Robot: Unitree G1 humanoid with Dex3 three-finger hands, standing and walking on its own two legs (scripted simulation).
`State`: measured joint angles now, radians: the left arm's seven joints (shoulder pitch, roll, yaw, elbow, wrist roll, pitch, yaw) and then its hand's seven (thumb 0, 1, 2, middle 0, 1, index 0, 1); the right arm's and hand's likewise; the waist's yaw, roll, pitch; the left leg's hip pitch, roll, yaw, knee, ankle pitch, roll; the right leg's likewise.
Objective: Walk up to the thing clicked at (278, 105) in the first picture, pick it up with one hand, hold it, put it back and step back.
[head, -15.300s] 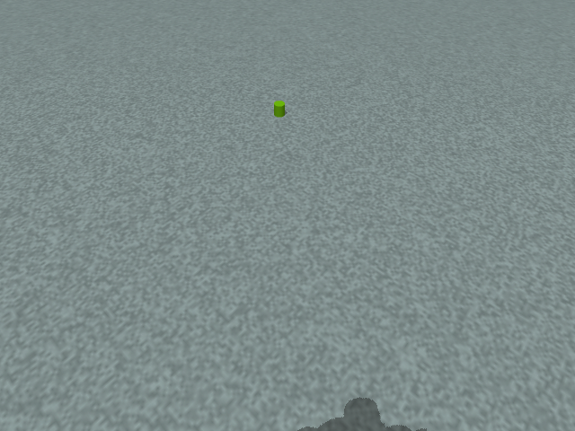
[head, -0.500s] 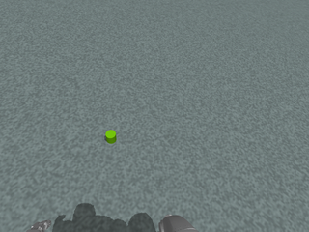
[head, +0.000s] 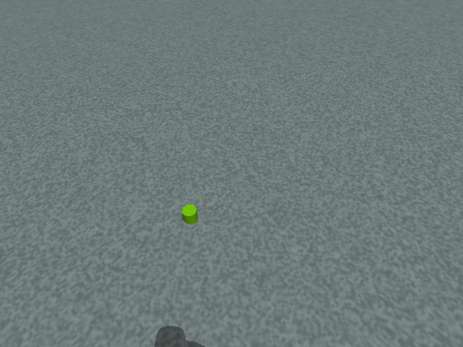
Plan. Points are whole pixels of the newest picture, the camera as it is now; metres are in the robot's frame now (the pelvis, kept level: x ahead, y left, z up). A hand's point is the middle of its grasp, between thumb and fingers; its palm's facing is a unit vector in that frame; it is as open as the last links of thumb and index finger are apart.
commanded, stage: walk up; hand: left
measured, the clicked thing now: (190, 214) +0.83 +0.25 -0.73
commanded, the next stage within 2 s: stand in 0.92 s
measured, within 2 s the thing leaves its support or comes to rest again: neither
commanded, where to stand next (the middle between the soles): +0.44 +0.01 m, yaw -1 degrees
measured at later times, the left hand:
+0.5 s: hand out of the picture +0.12 +0.24 -0.14, palm faces +0.02 -0.93 -0.36, open 7.4 cm
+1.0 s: hand out of the picture +0.13 +0.26 -0.14, palm faces +0.04 -0.94 -0.33, open 7.4 cm
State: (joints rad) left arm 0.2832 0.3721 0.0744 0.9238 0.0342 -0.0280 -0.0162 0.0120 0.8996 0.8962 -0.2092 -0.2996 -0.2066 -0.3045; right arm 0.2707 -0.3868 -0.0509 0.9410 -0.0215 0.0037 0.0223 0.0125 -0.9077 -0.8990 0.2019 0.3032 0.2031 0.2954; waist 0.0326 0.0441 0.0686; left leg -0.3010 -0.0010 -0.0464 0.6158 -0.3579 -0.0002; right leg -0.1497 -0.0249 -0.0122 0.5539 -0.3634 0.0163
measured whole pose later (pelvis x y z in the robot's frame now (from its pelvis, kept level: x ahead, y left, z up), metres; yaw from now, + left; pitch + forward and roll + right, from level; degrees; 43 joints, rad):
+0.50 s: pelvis +0.03 -0.01 +0.00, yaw +1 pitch -2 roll +0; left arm 0.15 0.33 0.04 0.99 0.03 -0.02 -0.01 0.01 0.90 0.90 -0.21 -0.30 -0.21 -0.30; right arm 0.19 -0.38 -0.04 0.99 -0.01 0.00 0.00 0.01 -0.91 -0.90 0.20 0.30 0.20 0.30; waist 0.01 0.03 0.06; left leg -0.23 0.00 -0.06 0.60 -0.31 0.00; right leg -0.26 -0.02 -0.04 0.60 -0.30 0.00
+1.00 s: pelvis +0.04 +0.00 +0.02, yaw +1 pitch -3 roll +0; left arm 0.07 0.36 0.03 1.10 0.01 -0.01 -0.01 0.01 0.90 0.90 -0.21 -0.30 -0.20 -0.30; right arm 0.08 -0.33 -0.01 1.09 -0.01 -0.02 0.00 0.01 -0.91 -0.90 0.20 0.30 0.20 0.30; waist 0.02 -0.01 0.06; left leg -0.12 -0.02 -0.05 0.40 -0.23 0.00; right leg -0.14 -0.04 -0.03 0.38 -0.19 0.02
